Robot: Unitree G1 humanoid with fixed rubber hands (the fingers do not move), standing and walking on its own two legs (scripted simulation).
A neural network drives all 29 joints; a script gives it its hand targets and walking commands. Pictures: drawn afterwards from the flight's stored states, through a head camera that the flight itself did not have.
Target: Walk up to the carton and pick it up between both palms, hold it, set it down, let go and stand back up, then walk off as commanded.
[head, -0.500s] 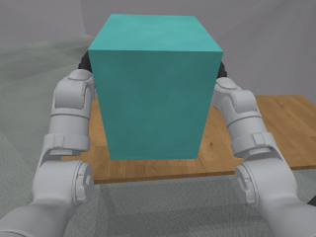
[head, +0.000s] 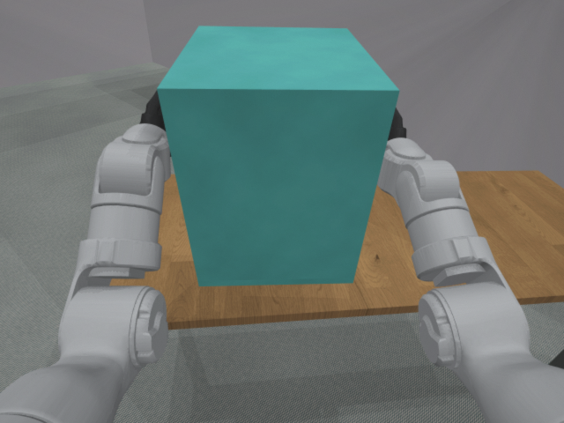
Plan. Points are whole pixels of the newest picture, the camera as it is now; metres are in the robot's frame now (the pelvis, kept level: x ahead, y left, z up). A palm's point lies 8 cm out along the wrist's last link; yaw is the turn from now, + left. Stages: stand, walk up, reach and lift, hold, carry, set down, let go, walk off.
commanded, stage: set down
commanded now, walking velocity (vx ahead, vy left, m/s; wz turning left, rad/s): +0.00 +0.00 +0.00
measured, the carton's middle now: (275, 153) +0.41 +0.01 +0.24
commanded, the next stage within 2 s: none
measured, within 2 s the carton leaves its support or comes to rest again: neither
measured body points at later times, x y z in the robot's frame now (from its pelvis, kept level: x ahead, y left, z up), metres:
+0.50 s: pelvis +0.00 +0.00 +0.00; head -0.06 +0.03 +0.44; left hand +0.41 +0.18 +0.25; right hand +0.41 -0.14 +0.25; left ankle +0.09 +0.12 -0.74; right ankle -0.01 -0.11 -0.74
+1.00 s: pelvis +0.01 +0.00 +0.00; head -0.04 +0.04 +0.45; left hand +0.43 +0.18 +0.22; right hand +0.41 -0.14 +0.21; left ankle +0.09 +0.12 -0.74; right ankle -0.01 -0.11 -0.74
